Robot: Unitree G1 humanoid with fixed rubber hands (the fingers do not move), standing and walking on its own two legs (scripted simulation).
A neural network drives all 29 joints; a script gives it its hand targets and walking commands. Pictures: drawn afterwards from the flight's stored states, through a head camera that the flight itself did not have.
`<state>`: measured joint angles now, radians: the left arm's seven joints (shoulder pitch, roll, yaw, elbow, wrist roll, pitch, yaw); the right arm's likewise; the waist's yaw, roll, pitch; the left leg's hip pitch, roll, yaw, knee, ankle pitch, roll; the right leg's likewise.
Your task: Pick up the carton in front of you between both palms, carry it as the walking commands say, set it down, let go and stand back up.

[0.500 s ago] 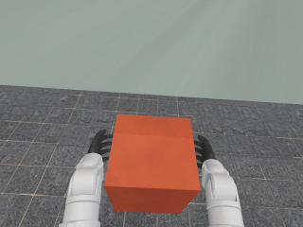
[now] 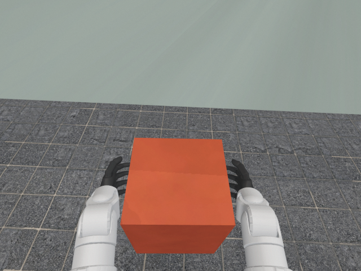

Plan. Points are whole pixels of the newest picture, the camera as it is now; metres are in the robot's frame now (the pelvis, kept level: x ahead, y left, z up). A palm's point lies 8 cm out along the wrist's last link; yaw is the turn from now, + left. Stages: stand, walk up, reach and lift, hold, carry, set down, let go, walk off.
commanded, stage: carry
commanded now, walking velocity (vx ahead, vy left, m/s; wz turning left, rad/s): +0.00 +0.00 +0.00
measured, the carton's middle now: (176, 199) +0.31 +0.01 -0.05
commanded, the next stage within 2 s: hold in 1.16 s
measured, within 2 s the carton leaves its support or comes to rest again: neither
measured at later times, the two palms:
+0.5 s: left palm (110, 201) +0.26 +0.15 +0.04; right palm (251, 202) +0.27 -0.15 +0.03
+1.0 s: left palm (102, 201) +0.26 +0.16 +0.04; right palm (243, 201) +0.27 -0.14 +0.03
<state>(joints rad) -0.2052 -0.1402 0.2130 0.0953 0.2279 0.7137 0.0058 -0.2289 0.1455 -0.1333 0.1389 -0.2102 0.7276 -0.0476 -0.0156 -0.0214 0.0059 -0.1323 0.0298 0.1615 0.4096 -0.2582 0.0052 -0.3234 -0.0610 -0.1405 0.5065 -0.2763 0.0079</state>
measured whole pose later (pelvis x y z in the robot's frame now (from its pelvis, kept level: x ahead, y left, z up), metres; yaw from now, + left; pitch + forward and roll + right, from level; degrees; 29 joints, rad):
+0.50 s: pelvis -0.03 -0.01 -0.01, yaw +1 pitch +1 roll +1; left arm -0.28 -0.16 0.26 0.24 0.27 0.72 -0.01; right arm -0.27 0.15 -0.20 0.24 -0.26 0.74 -0.03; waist -0.01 0.01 -0.08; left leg -0.23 0.05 0.09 0.50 -0.28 -0.02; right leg -0.36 -0.03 -0.19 0.46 -0.12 -0.07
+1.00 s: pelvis -0.03 +0.00 -0.01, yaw +2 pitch +1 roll +1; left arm -0.27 -0.15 0.25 0.23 0.27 0.72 -0.01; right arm -0.27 0.15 -0.20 0.24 -0.25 0.74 -0.03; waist 0.00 0.02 -0.10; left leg -0.25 0.04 0.10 0.53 -0.30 0.00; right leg -0.38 -0.06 -0.18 0.49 -0.13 -0.05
